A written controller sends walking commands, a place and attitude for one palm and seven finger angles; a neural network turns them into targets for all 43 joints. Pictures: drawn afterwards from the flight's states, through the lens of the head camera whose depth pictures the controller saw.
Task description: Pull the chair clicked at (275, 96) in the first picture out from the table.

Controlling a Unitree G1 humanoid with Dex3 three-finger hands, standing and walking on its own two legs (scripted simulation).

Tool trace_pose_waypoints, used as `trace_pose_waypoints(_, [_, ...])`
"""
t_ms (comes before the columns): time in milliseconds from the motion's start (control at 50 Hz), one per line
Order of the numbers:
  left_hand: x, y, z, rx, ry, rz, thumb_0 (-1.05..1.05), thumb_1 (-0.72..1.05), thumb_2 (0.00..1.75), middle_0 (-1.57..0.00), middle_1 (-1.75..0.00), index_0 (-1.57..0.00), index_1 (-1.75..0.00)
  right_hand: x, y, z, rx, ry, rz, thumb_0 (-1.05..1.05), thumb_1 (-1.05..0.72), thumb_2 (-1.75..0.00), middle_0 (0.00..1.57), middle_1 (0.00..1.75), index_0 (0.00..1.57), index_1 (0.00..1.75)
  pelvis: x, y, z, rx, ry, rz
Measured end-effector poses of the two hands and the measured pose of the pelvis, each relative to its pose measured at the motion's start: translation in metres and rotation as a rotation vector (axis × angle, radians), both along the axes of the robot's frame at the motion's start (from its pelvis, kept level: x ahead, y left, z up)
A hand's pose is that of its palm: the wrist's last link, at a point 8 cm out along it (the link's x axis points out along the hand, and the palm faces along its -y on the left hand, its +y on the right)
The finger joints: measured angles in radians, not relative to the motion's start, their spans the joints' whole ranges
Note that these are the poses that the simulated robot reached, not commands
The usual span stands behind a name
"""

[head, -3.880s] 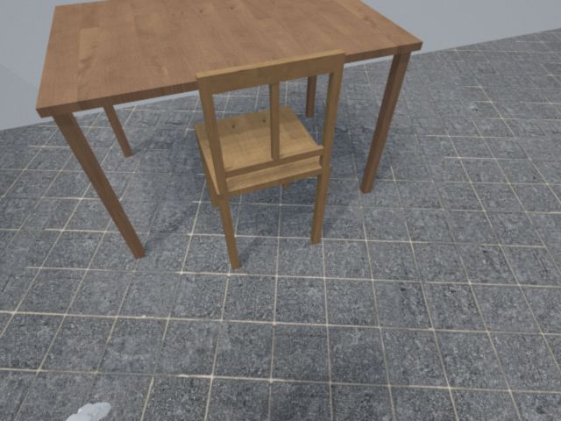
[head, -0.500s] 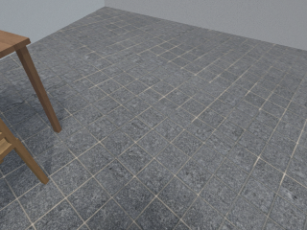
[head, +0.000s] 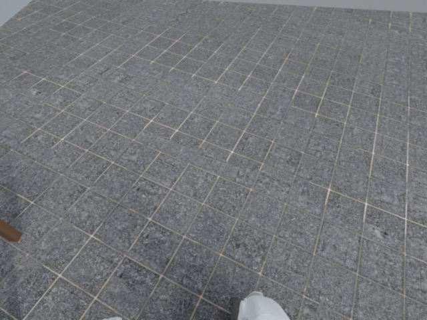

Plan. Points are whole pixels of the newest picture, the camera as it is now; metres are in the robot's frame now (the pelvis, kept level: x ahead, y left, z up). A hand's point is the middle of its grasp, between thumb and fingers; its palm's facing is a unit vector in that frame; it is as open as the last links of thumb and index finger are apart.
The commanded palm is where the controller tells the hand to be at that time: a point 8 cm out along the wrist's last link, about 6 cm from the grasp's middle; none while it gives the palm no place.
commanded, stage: turn to face it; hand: left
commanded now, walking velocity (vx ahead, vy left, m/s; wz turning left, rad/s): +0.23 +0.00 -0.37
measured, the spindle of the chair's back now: out of the picture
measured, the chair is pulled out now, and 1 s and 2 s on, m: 0.00 0.00 0.00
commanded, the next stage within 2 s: none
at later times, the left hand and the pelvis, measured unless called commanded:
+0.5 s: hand (131, 294) +0.20 +0.18 -0.18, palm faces +0.20 -0.96 -0.17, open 7.3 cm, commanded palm none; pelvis +0.15 -0.01 +0.00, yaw +9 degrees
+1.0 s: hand (122, 300) +0.18 +0.19 -0.14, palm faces +0.43 -0.85 -0.30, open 7.4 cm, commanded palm none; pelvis +0.17 -0.05 +0.00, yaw +26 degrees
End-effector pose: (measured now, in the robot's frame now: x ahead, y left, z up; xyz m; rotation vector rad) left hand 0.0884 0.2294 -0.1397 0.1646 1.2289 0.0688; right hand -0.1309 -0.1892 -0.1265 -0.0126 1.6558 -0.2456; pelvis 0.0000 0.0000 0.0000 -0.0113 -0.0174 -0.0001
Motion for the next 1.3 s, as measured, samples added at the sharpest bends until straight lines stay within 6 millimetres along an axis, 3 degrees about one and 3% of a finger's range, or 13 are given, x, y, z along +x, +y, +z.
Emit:
trace_pose_waypoints(80, [0.074,-0.018,-0.006,0.029,-0.132,-0.032,0.01,0.92,0.90,-0.19,-0.30,-0.20,-0.30,0.027,-0.014,-0.020,0.032,0.052,-0.039,0.00,-0.91,-0.90,0.20,0.30,0.20,0.30,0.042,-0.021,-0.020,0.016,-0.007,-0.023])
trace_pose_waypoints(160, [0.099,-0.031,0.002,0.041,-0.143,-0.026,0.01,0.91,0.90,-0.19,-0.30,-0.20,-0.30,0.104,-0.039,-0.030,-0.002,-0.071,-0.014,0.01,-0.91,-0.90,0.20,0.30,0.20,0.29,0.067,-0.029,-0.013,0.006,-0.022,-0.025])
trace_pose_waypoints(240, [0.110,-0.036,0.013,0.050,-0.130,0.006,0.00,0.93,0.90,-0.20,-0.30,-0.20,-0.30,0.194,-0.056,-0.024,-0.033,-0.250,0.041,0.01,-0.91,-0.90,0.20,0.30,0.20,0.29,0.090,-0.031,-0.001,0.002,-0.013,0.004])
trace_pose_waypoints(300, [0.118,-0.032,0.019,0.052,-0.142,0.040,-0.01,0.95,0.90,-0.20,-0.30,-0.20,-0.30,0.247,-0.060,-0.017,-0.041,-0.332,0.099,0.00,-0.92,-0.90,0.20,0.30,0.20,0.29,0.105,-0.030,0.003,-0.001,-0.009,0.036])
trace_pose_waypoints(420, [0.115,-0.016,0.012,0.030,-0.132,0.148,-0.01,0.94,0.90,-0.20,-0.30,-0.20,-0.30,0.321,-0.063,-0.005,-0.063,-0.372,0.232,0.01,-0.94,-0.90,0.20,0.30,0.20,0.29,0.131,-0.020,0.003,-0.011,-0.011,0.111])
trace_pose_waypoints(540, [0.081,0.013,-0.019,0.013,-0.021,0.266,0.00,0.92,0.90,-0.20,-0.30,-0.20,-0.30,0.386,-0.043,-0.003,-0.092,-0.433,0.365,0.01,-0.93,-0.90,0.20,0.30,0.20,0.29,0.150,0.001,-0.012,-0.009,-0.004,0.183])
trace_pose_waypoints(660, [0.057,0.037,-0.009,0.055,0.071,0.325,0.01,0.91,0.90,-0.19,-0.30,-0.20,-0.30,0.411,-0.029,0.006,-0.090,-0.453,0.424,0.00,-0.92,-0.90,0.20,0.30,0.20,0.29,0.155,0.009,-0.003,-0.007,0.012,0.228])
trace_pose_waypoints(820, [0.058,0.041,0.017,0.112,0.018,0.406,0.01,0.91,0.90,-0.19,-0.30,-0.20,-0.30,0.429,-0.028,0.005,-0.035,-0.421,0.491,0.00,-0.91,-0.90,0.20,0.30,0.20,0.30,0.163,-0.004,0.007,-0.017,0.029,0.318])
trace_pose_waypoints(960, [0.069,0.011,0.028,0.159,-0.080,0.460,0.01,0.91,0.90,-0.19,-0.30,-0.20,-0.30,0.455,-0.056,-0.013,0.008,-0.417,0.546,0.00,-0.91,-0.90,0.21,0.30,0.21,0.30,0.170,-0.039,-0.001,0.004,0.036,0.419])
trace_pose_waypoints(1020, [0.061,-0.009,0.032,0.173,-0.100,0.491,0.01,0.91,0.90,-0.19,-0.30,-0.20,-0.30,0.471,-0.067,-0.017,0.016,-0.418,0.582,0.00,-0.91,-0.90,0.20,0.30,0.20,0.30,0.171,-0.051,-0.002,0.015,0.022,0.469])
trace_pose_waypoints(1100, [0.041,-0.032,0.038,0.161,-0.075,0.546,0.01,0.91,0.90,-0.20,-0.30,-0.20,-0.30,0.492,-0.071,-0.009,0.025,-0.431,0.639,0.01,-0.91,-0.90,0.20,0.30,0.20,0.29,0.174,-0.059,0.006,0.041,0.014,0.524])
trace_pose_waypoints(1200, [0.010,-0.054,0.034,0.128,-0.027,0.617,0.01,0.90,0.90,-0.20,-0.30,-0.20,-0.30,0.515,-0.059,0.000,0.033,-0.438,0.728,0.01,-0.91,-0.90,0.20,0.30,0.20,0.29,0.173,-0.063,0.010,0.060,0.014,0.595])
trace_pose_waypoints(1300, [-0.036,-0.064,0.022,0.093,0.043,0.711,0.01,0.90,0.90,-0.20,-0.30,-0.21,-0.30,0.535,-0.024,0.005,0.042,-0.453,0.845,0.01,-0.91,-0.90,0.20,0.30,0.20,0.29,0.165,-0.057,0.007,0.050,0.022,0.659])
